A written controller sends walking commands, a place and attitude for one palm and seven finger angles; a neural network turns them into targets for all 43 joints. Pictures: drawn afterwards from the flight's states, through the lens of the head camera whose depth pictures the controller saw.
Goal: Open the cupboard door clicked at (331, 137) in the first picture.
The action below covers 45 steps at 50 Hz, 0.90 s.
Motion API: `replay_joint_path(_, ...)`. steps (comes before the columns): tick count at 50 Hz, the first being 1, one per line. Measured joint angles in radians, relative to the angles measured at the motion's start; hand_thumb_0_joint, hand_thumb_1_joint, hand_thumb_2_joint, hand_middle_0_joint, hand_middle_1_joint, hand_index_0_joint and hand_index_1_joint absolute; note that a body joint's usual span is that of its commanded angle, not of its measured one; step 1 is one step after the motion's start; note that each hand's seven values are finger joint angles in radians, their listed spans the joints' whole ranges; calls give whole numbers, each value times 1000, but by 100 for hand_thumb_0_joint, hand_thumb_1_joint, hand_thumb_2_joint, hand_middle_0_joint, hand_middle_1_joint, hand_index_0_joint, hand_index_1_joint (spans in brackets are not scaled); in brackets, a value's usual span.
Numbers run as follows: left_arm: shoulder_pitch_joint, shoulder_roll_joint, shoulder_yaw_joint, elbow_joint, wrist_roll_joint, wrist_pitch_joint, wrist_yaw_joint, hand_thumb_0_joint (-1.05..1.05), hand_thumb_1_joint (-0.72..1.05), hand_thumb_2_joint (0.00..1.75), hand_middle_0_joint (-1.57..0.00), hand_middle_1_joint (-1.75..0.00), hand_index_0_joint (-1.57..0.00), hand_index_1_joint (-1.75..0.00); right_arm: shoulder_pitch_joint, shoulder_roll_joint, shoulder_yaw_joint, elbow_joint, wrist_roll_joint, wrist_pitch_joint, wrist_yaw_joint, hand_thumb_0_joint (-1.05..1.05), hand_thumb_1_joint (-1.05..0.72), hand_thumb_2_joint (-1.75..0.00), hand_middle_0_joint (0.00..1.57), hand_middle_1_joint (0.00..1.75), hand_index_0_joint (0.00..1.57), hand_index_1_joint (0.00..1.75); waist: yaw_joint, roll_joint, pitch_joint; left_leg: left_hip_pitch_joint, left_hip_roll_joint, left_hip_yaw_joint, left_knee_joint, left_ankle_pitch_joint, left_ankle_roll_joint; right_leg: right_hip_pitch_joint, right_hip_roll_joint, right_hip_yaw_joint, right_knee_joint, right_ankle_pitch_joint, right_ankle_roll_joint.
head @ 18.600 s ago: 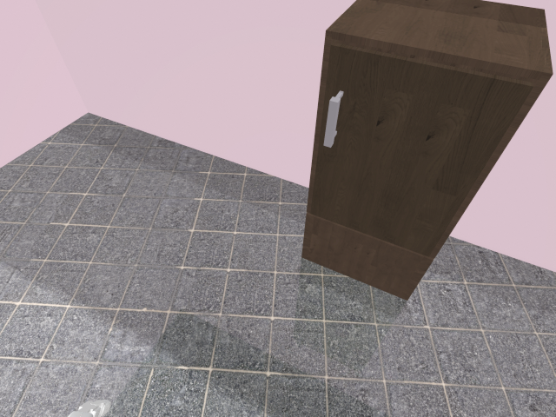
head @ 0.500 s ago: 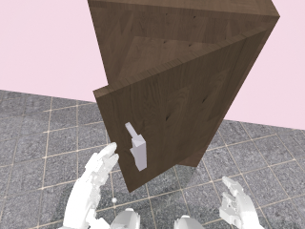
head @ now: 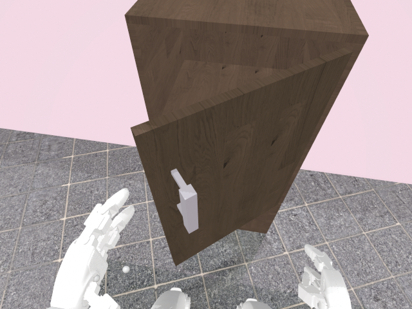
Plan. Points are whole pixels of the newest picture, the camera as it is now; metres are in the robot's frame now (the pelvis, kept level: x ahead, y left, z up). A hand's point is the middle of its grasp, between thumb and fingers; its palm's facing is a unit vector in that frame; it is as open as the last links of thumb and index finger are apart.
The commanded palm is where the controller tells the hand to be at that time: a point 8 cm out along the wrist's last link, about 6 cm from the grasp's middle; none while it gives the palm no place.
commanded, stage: draw the hand back to the body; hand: left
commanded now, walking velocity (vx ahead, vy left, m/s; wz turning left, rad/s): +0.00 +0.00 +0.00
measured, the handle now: (184, 202) +0.30 +0.06 +0.07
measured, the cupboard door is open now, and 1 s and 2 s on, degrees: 40 40 40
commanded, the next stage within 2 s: step back with the hand held close in 1.38 s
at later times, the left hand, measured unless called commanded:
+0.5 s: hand (60, 249) +0.18 +0.20 +0.15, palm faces +0.19 -0.93 -0.31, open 14.9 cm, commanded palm +0.15 +0.25 +0.19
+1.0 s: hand out of the picture +0.22 +0.26 +0.25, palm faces +0.44 -0.81 -0.39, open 9.1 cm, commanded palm +0.17 +0.31 +0.27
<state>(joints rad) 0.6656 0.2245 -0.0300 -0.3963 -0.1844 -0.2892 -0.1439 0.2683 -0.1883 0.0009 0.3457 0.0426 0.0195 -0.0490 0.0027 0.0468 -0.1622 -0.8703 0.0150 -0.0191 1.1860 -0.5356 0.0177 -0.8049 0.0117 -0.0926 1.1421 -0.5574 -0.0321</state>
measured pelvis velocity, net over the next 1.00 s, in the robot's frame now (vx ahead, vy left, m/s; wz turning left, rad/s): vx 0.03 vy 0.01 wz -0.01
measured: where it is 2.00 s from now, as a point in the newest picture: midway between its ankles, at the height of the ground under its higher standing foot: outside the picture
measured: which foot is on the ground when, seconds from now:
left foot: down 0.00-1.00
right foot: down 0.00-1.00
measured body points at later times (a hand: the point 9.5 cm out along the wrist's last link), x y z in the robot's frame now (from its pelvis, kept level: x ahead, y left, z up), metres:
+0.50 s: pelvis +0.02 +0.01 +0.05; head +0.00 +0.00 +0.50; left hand +0.16 +0.25 +0.17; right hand +0.20 -0.21 +0.00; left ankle +0.03 +0.11 -0.65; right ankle +0.01 -0.10 -0.65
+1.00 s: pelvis +0.03 +0.01 +0.09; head +0.01 -0.01 +0.54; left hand +0.19 +0.30 +0.27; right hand +0.22 -0.21 +0.02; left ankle +0.03 +0.11 -0.65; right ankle +0.01 -0.10 -0.65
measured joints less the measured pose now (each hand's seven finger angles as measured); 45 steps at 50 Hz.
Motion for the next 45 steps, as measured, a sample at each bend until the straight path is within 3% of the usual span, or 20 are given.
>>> replay_joint_path(16, 22, 59, 140, -36, -102, 79, -94, -1, -47, 32, -15, -30, -15, -30, 24, -38, 9, 21, 22, -61, -15, 1, -90, -90, 20, 30, 20, 30, -1, 8, -1, 172, 1, -8, -143, 45, 3, 183, 8, -5, -167, 57, 7)
replay_joint_path(18, 20, 86, 140, -71, -33, 131, -14, -1, -44, 33, -15, -30, -16, -30, 29, -35, 10, 24, 17, -57, -35, 1, -90, -90, 20, 30, 20, 30, 16, 1, -3, 203, 3, 2, -169, 52, 3, 209, 10, 5, -190, 66, 7)
replay_joint_path(21, 41, 89, 131, -116, 49, 216, 126, -1, -37, 36, -16, -30, -16, -30, 26, -28, 17, 29, 10, -44, -59, 1, -90, -90, 20, 30, 20, 30, 19, 6, 7, 265, 2, 10, -227, 71, 5, 269, 10, 14, -249, 90, 11)
replay_joint_path(26, 43, 89, 128, -126, 110, 293, 240, -1, -22, 42, -16, -30, -17, -30, 27, -22, 37, 56, -1, -47, -78, 1, -90, -90, 20, 30, 20, 30, 31, 12, 33, 362, -8, 18, -325, 110, 12, 363, 2, 23, -344, 128, 18)
replay_joint_path(33, -30, 100, 170, -105, 128, 307, 283, 0, 1, 52, -17, -30, -18, -30, 11, -22, 62, 132, -12, -85, -75, 1, -90, -90, 20, 30, 20, 30, 46, 13, 78, 487, -24, 24, -444, 156, 17, 484, -11, 29, -453, 168, 25)
replay_joint_path(45, -119, 127, 295, -80, 112, 277, 275, 1, 42, 70, -19, -30, -19, -30, -39, -28, 50, 215, -24, -116, -48, 1, -90, -90, 20, 30, 20, 30, 56, 6, 126, 649, -28, 40, -621, 225, 15, 632, -11, 47, -614, 235, 25)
